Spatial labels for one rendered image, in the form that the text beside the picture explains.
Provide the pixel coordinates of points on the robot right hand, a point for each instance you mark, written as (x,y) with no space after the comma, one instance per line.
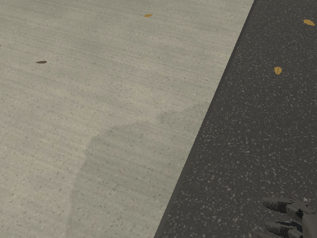
(295,209)

